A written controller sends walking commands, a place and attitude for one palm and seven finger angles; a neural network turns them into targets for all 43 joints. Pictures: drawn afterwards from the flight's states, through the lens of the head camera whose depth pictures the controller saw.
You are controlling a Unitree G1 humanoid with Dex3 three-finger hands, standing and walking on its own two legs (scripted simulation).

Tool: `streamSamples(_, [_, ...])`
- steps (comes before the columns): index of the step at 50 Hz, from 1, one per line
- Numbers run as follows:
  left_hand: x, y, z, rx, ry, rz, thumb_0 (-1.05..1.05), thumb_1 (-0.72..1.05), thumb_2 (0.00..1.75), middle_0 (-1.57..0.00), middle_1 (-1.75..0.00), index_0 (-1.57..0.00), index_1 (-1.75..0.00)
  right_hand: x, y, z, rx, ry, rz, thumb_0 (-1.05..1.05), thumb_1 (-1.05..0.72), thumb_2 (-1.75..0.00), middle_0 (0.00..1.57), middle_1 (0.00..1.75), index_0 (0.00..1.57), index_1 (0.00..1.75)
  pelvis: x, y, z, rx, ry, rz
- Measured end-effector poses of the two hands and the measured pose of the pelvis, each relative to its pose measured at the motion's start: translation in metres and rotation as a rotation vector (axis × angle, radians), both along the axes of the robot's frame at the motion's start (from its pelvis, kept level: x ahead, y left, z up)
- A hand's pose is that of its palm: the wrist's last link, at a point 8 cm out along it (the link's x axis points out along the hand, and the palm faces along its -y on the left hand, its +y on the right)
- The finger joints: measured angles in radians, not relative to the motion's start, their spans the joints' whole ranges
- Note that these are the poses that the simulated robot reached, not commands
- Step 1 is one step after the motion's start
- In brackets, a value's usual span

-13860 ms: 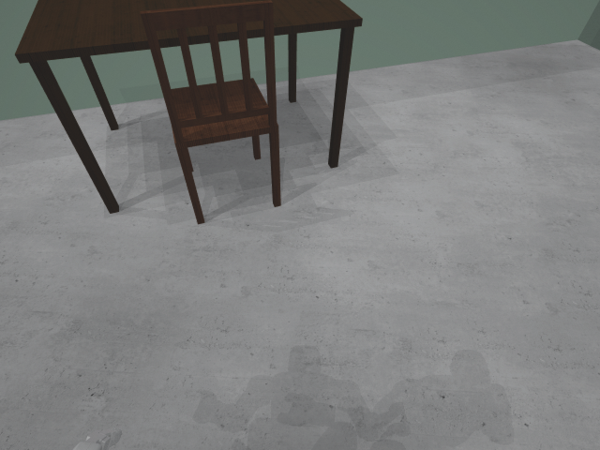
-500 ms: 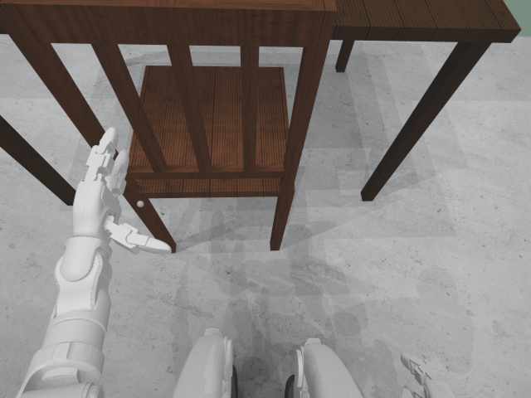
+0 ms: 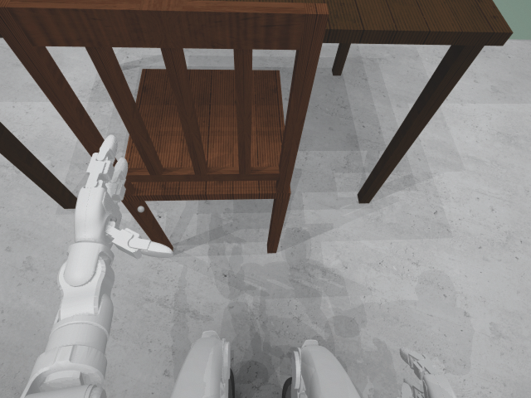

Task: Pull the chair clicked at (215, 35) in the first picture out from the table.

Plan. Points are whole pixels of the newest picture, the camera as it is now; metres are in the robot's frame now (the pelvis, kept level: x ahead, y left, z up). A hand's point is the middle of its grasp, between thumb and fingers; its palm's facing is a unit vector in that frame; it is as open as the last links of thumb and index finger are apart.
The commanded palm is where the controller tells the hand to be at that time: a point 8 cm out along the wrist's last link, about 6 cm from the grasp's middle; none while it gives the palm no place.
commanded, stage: aim the fingers beside a spindle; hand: left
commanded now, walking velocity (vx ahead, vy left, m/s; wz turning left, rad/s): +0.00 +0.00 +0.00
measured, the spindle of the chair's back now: (189, 122) +0.54 +0.13 +0.02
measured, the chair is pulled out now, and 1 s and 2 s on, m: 0.00 0.00 0.00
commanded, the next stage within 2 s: push the fingers through the gap in 1.44 s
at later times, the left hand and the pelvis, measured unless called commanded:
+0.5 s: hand (140, 198) +0.39 +0.18 +0.03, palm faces +0.04 -1.00 -0.07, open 16.9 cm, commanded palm +0.36 +0.25 +0.02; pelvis +0.00 +0.00 +0.00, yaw +0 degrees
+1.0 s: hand (140, 206) +0.39 +0.19 +0.02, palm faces +0.01 -1.00 -0.04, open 16.9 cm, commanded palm +0.36 +0.24 +0.02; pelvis +0.00 +0.00 +0.00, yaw +0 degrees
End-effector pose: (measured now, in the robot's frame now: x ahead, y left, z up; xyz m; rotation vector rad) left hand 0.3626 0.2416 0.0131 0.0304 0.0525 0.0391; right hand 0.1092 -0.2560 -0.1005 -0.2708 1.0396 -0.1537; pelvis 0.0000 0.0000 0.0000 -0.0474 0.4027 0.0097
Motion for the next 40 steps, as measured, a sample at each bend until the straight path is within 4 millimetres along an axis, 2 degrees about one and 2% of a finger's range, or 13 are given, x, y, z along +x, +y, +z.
streamSamples(7, [0.006, -0.002, 0.026, 0.039, -0.087, -0.006, -0.01, -0.5, 0.3, -0.06, -0.08, -0.06, -0.08, 0.003, 0.001, 0.001, 0.013, -0.017, -0.003, 0.01, -0.9, -0.9, 0.2, 0.3, 0.2, 0.3, 0.0, 0.0, 0.002, 0.004, -0.009, -0.005])
streamSamples(9, [0.006, -0.001, 0.025, 0.036, -0.061, -0.005, -0.01, -0.5, 0.3, -0.06, -0.08, -0.06, -0.08, 0.003, 0.002, 0.002, 0.024, -0.016, -0.004, 0.01, -0.9, -0.9, 0.2, 0.3, 0.2, 0.3, 0.001, -0.001, 0.004, 0.006, -0.009, -0.004])
streamSamples(16, [-0.002, 0.001, 0.001, 0.011, 0.027, 0.011, -0.01, -0.5, 0.3, -0.06, -0.08, -0.06, -0.08, 0.0, 0.001, 0.0, 0.022, -0.008, -0.007, 0.01, -0.9, -0.9, 0.2, 0.3, 0.2, 0.3, 0.0, -0.002, 0.001, 0.007, -0.002, -0.005])
streamSamples(20, [-0.005, -0.004, 0.015, 0.028, -0.059, 0.003, -0.01, -0.5, 0.3, -0.06, -0.08, -0.06, -0.08, -0.003, 0.0, -0.001, 0.013, 0.001, -0.006, 0.01, -0.9, -0.9, 0.2, 0.3, 0.2, 0.3, 0.0, -0.002, 0.001, 0.005, -0.008, -0.004])
streamSamples(23, [0.001, -0.005, 0.024, 0.038, -0.09, -0.003, -0.01, -0.5, 0.3, -0.06, -0.08, -0.06, -0.08, -0.004, 0.0, -0.002, 0.014, 0.007, -0.004, 0.01, -0.9, -0.9, 0.2, 0.3, 0.2, 0.3, 0.0, -0.002, 0.002, 0.006, -0.011, -0.002])
streamSamples(28, [0.014, 0.002, 0.009, 0.024, -0.002, 0.002, -0.01, -0.5, 0.3, -0.06, -0.08, -0.06, -0.08, -0.007, -0.002, -0.003, 0.013, 0.01, -0.014, 0.01, -0.9, -0.9, 0.2, 0.3, 0.2, 0.3, -0.002, -0.003, -0.001, 0.005, -0.001, -0.004])
streamSamples(31, [0.012, 0.007, 0.002, 0.016, 0.022, 0.006, -0.01, -0.5, 0.3, -0.06, -0.08, -0.06, -0.08, -0.009, -0.003, -0.002, 0.008, 0.008, -0.027, 0.01, -0.9, -0.9, 0.2, 0.3, 0.2, 0.3, -0.002, -0.003, -0.001, 0.004, 0.004, -0.009])
streamSamples(37, [-0.002, 0.005, 0.02, 0.026, -0.059, -0.002, -0.01, -0.5, 0.3, -0.06, -0.08, -0.06, -0.08, -0.011, -0.001, 0.001, 0.012, 0.016, -0.024, 0.01, -0.9, -0.9, 0.2, 0.3, 0.2, 0.3, 0.001, 0.0, 0.004, 0.004, -0.005, -0.01])
streamSamples(40, [-0.002, 0.006, 0.021, 0.025, -0.056, 0.003, -0.01, -0.5, 0.3, -0.06, -0.08, -0.06, -0.08, -0.009, 0.002, 0.001, 0.015, 0.016, -0.013, 0.01, -0.9, -0.9, 0.2, 0.3, 0.2, 0.3, 0.002, 0.001, 0.005, 0.004, -0.006, -0.005])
